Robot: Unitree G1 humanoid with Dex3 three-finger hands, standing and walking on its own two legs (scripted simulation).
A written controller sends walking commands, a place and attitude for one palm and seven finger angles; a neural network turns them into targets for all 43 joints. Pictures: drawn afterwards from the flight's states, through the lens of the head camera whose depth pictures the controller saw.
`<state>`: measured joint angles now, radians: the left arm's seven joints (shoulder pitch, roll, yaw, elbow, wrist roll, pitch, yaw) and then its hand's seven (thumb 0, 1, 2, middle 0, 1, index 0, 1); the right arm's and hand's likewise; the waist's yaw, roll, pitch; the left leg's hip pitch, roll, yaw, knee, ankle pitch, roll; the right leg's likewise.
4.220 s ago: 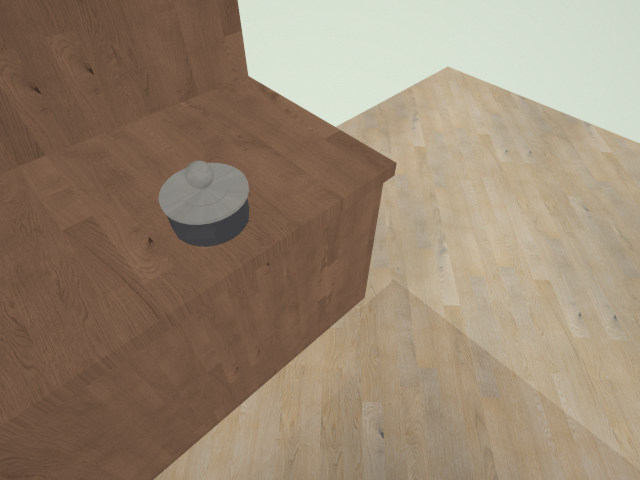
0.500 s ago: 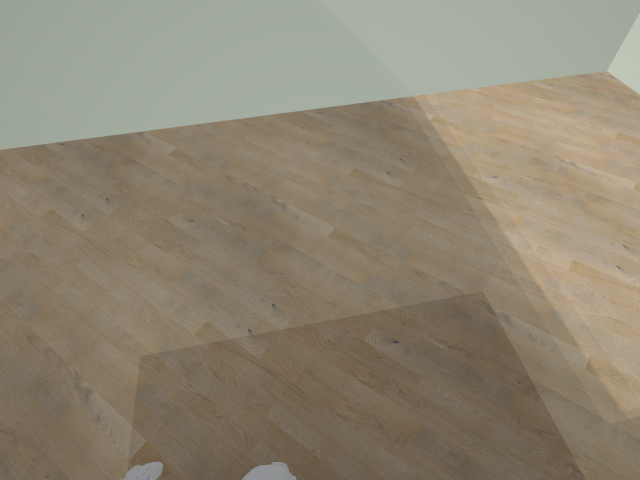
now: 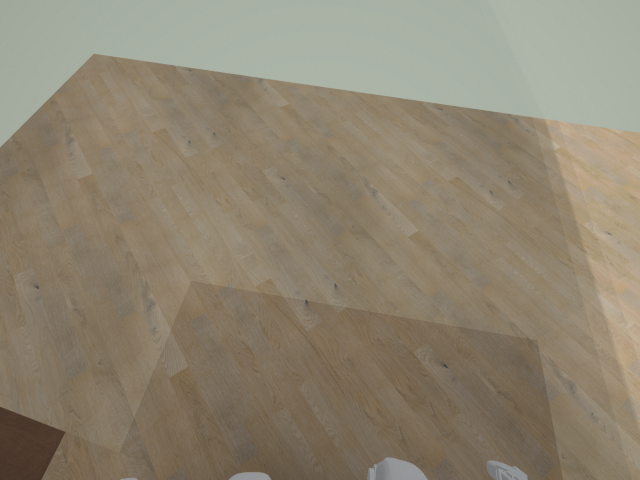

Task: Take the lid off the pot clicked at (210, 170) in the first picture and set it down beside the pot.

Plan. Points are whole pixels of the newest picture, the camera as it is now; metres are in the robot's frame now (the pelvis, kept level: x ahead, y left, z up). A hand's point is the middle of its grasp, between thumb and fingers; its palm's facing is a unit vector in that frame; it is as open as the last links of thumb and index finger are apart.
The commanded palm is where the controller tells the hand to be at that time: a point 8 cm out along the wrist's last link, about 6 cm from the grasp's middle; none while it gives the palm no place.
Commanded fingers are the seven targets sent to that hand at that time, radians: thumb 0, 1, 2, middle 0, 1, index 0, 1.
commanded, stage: turn to face it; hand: left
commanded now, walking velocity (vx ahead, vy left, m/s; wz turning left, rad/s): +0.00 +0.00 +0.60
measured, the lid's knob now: out of the picture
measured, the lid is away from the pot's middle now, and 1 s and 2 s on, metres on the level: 0.00 0.00 0.00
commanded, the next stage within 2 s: none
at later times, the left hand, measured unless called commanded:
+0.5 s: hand out of the picture +0.00 +0.20 -0.17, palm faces +0.33 -0.91 -0.25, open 7.4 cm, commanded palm none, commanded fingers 0.00 0.90 0.90 -0.20 -0.30 -0.20 -0.30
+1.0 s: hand out of the picture +0.01 +0.22 -0.14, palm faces +0.56 -0.77 -0.31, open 7.4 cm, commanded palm none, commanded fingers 0.00 0.90 0.90 -0.20 -0.30 -0.20 -0.30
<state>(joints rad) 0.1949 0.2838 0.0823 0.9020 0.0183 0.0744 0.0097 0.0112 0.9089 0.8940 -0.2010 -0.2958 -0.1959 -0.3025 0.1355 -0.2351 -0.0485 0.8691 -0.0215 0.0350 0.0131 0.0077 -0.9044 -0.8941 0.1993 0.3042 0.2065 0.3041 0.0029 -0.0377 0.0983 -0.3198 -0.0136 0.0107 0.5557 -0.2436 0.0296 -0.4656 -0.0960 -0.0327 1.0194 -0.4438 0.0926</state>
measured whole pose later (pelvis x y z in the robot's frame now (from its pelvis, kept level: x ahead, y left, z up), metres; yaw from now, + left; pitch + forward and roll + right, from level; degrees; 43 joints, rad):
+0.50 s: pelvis +0.00 -0.02 +0.00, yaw +19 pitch -1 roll +1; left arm 0.23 0.24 0.04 0.87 0.03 0.03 0.02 0.01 0.90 0.89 -0.21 -0.30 -0.20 -0.30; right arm 0.13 -0.26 -0.07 0.90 -0.01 0.07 0.04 0.01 -0.91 -0.89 0.20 0.30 0.20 0.30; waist 0.00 -0.05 0.12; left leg -0.33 0.02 0.08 0.70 -0.39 -0.06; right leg -0.23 -0.19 -0.21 0.62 -0.35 0.05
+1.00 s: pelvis +0.01 -0.03 +0.00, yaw +36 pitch +1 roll +0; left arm 0.12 0.24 0.05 0.83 0.02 0.03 0.02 0.01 0.91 0.89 -0.20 -0.30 -0.20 -0.30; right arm 0.21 -0.25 -0.08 0.92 -0.01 0.07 0.01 0.01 -0.90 -0.89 0.20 0.30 0.21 0.30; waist -0.04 0.04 0.07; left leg -0.41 -0.08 -0.13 0.72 -0.38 -0.02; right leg -0.29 -0.04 -0.03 0.58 -0.30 0.03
